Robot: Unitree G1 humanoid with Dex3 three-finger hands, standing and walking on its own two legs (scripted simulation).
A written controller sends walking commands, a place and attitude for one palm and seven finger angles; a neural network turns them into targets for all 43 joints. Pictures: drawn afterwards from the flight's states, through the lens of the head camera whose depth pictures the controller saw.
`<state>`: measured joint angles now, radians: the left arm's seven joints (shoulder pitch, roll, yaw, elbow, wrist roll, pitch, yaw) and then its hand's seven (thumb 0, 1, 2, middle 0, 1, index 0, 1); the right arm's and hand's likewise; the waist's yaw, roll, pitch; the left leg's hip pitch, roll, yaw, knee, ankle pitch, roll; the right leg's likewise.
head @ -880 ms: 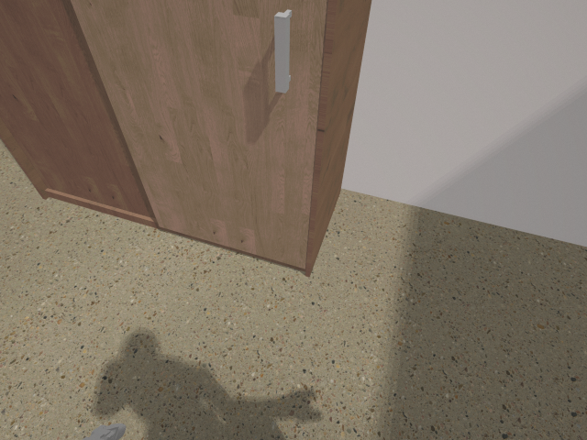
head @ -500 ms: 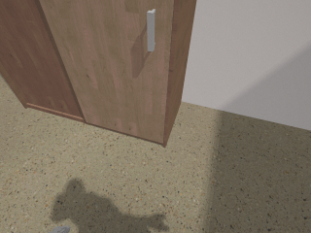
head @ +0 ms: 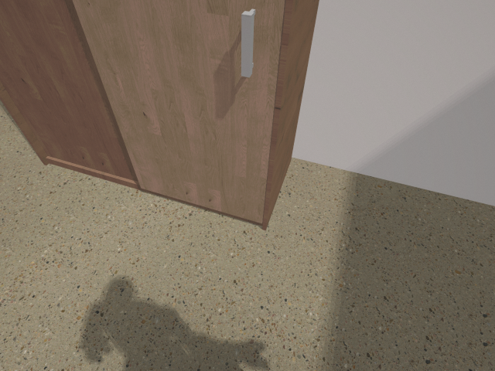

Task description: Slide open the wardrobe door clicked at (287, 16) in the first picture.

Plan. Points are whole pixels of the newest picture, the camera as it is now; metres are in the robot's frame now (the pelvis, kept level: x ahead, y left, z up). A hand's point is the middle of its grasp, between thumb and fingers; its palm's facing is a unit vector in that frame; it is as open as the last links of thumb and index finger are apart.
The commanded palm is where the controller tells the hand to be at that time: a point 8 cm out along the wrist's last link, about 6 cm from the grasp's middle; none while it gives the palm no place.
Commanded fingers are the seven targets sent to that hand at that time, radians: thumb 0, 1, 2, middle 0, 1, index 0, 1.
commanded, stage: look at it before walking up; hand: right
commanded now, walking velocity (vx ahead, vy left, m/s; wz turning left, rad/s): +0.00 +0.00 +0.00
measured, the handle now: (249, 43) +0.89 +0.05 +0.13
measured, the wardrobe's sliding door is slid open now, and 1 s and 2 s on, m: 0.00 0.00 0.00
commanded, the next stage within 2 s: walk to a spot facing it in 0.56 s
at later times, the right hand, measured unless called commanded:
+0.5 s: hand out of the picture +0.09 -0.25 -0.16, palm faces -0.02 +0.94 -0.33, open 7.4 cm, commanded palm none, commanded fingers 0.00 -0.90 -0.90 0.20 0.30 0.20 0.30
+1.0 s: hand out of the picture +0.08 -0.21 -0.18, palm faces -0.13 +0.95 -0.28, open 7.4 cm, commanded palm none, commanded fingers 0.00 -0.90 -0.90 0.20 0.30 0.20 0.30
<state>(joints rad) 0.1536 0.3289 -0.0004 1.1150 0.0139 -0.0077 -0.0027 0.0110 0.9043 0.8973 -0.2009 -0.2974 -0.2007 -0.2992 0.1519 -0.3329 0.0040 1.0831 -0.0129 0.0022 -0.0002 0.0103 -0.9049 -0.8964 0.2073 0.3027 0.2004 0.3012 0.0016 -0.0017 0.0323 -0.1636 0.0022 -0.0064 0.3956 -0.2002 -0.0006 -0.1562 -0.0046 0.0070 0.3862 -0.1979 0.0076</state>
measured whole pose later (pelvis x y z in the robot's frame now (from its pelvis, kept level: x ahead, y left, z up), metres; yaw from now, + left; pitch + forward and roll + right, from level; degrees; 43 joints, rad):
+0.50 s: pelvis +0.01 +0.00 +0.00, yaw +0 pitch -2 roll +0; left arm 0.12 0.33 0.00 1.11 0.01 -0.01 0.00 0.01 0.90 0.90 -0.20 -0.30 -0.20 -0.30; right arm 0.14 -0.34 0.00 1.08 -0.01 0.00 0.00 0.01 -0.90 -0.90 0.21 0.30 0.20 0.30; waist 0.00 0.00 0.03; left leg -0.14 0.00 -0.01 0.37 -0.20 0.00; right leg -0.13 -0.01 0.01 0.36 -0.20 0.01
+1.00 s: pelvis +0.00 +0.01 -0.02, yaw +9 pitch -1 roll -2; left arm 0.14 0.23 0.03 1.00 0.02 0.02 0.02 0.01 0.90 0.90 -0.20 -0.30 -0.20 -0.30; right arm 0.21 -0.27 -0.03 0.98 -0.02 0.07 0.01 0.01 -0.91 -0.90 0.21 0.30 0.20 0.30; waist -0.03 0.03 0.09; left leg -0.34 -0.02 -0.06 0.73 -0.37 -0.01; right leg -0.21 -0.05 -0.14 0.55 -0.32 0.02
